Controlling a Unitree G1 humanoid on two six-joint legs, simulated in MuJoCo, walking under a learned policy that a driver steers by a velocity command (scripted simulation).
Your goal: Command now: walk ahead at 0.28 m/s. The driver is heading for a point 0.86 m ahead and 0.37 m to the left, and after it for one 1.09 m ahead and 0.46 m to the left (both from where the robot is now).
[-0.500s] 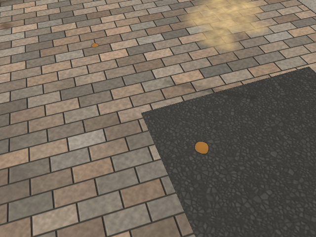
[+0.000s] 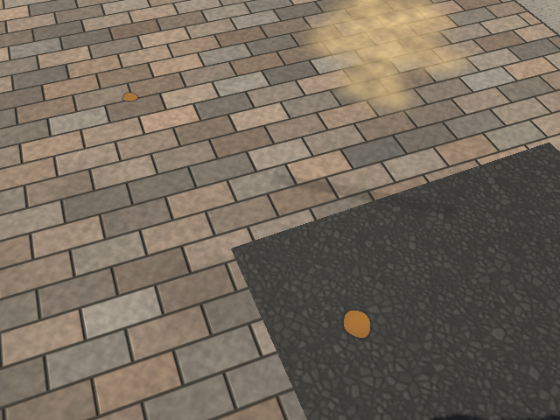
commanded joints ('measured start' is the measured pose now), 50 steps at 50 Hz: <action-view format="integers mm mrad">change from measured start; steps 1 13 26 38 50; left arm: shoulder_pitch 106 14 -149 -139 -246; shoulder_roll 35 189 163 139 104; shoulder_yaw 12 45 42 65 43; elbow -19 -55 -99 -118 -174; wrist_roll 16 43 27 29 -5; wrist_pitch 20 19 73 88 -13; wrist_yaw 9 21 58 50 -22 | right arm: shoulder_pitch -57 22 -21 -52 47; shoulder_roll -126 -132 -107 -194 -233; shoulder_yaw -14 -10 -40 -65 -81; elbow -48 -35 -155 -239 -234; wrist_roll -9 18 32 28 38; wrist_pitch -13 49 148 91 68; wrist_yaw -20 -58 -64 -70 -73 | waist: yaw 76 48 8 37 -33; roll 90 12 -121 156 181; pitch -71 -170 -168 -134 -68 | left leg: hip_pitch -35 -6 -152 62 62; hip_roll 270 140 123 278 244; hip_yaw -138 -156 -36 -395 -521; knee -141 203 491 -59 -129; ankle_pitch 632 178 -251 -6 -341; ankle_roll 165 11 -111 113 149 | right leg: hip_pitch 42 432 285 -135 49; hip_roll -32 -70 -220 59 108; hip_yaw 3 74 -30 19 18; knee -128 -690 -874 -20 -589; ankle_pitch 92 779 310 -20 75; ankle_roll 36 -39 -179 66 71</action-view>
